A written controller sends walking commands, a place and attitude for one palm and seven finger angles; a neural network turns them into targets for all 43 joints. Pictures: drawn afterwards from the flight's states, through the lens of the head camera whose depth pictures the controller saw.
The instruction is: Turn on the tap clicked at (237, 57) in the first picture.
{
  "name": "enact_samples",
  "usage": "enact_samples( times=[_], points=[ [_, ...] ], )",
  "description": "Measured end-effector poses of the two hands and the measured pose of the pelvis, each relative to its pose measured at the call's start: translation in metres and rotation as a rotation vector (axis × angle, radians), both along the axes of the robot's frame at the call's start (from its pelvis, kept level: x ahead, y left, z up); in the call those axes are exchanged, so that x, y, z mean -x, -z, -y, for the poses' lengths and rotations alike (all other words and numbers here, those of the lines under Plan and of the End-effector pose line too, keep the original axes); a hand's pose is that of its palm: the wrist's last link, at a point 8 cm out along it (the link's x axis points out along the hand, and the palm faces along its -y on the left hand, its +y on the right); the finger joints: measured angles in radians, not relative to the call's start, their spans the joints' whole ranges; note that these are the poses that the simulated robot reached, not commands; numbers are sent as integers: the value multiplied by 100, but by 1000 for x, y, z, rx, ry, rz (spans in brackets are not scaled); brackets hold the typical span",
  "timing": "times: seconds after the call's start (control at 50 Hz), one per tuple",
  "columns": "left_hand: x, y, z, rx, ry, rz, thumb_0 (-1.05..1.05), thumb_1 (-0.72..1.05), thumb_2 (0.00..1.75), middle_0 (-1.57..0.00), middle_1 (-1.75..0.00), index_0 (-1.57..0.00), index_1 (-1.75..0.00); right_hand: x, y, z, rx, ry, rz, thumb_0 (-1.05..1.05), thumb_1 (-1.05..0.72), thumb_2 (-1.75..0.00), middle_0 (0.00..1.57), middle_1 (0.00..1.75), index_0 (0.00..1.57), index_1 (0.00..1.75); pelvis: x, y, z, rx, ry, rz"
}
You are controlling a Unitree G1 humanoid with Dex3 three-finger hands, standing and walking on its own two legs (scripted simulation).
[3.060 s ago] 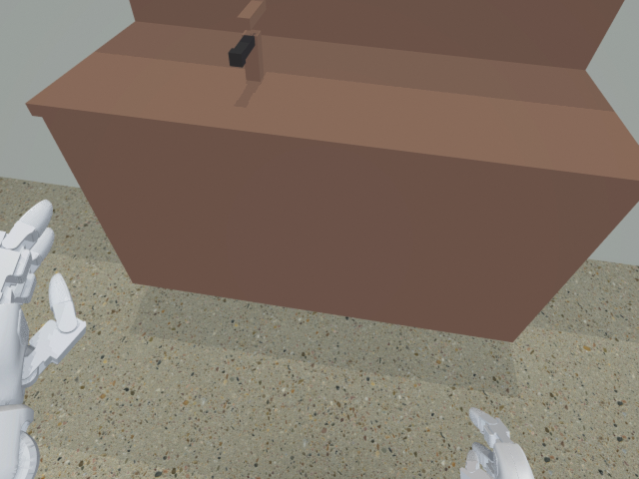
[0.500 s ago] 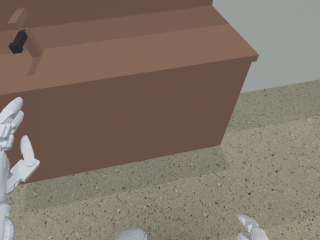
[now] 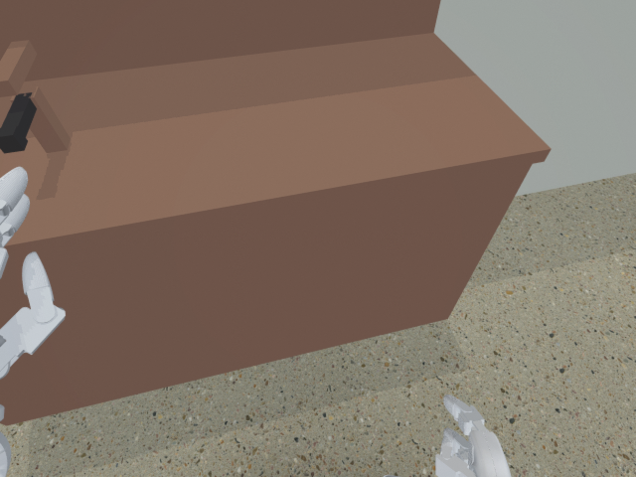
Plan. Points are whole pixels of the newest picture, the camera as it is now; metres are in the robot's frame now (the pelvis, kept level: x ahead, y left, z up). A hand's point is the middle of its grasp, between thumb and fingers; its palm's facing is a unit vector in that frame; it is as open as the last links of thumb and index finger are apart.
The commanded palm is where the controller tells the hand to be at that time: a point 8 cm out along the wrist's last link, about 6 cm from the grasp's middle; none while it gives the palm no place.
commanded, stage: take the last steps up to it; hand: left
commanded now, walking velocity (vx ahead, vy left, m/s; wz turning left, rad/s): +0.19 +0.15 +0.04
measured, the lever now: (10, 139) +0.53 +0.49 +0.12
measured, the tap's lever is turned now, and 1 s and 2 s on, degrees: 0 0 0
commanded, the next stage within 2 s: come to a stop and stand still in 0.36 s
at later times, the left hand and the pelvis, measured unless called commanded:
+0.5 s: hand (31, 253) +0.27 +0.28 +0.19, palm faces +0.39 -0.80 -0.46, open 7.4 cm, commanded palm +0.22 +0.33 +0.18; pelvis +0.07 +0.05 +0.00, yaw +1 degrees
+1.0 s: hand out of the picture +0.28 +0.32 +0.20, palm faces +0.48 -0.74 -0.47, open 7.4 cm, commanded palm +0.19 +0.31 +0.18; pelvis +0.03 +0.03 -0.01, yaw +0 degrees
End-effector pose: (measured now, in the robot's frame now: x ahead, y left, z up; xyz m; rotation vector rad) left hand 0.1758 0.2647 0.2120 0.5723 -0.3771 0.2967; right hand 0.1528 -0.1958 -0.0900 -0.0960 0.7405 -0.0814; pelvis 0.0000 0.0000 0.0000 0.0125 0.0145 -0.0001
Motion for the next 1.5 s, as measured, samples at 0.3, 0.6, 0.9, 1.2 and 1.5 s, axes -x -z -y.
enact_samples(
  times=[0.3, 0.6, 0.9, 1.2, 1.5],
  points=[
    [-37, 30, -16, 100, -136, -133, 2, 89, 90, -21, -30, -21, -30, -41, 4, 44, 111, -18, -111, 2, -90, -90, 20, 30, 20, 30, -44, -9, -3, -45, -39, 24],
    [-74, 13, -92, 56, -61, 68, 1, 89, 90, -21, -30, -22, -30, -80, -19, -24, 165, 40, -30, 1, -90, -90, 19, 29, 20, 30, -75, 3, -64, 6, -20, 38],
    [-54, -11, -66, -95, -16, 36, 2, 89, 90, -21, -30, -21, -30, -71, -12, -63, 37, -144, 42, 1, -89, -90, 20, 30, 21, 30, -48, 2, -41, 13, -2, 21],
    [-14, 54, -38, 173, 69, -123, 2, 89, 90, -21, -30, -22, -30, 10, -32, 29, 227, 51, 23, 2, -90, -90, 20, 30, 20, 30, -18, 3, -39, 25, 32, 99],
    [-10, 27, -85, 177, 45, 39, 1, 90, 90, -20, -30, -21, -30, 10, -28, -51, 129, -31, 64, 2, -90, -90, 20, 30, 20, 30, 3, 1, -75, 70, 40, 110]
  ],
)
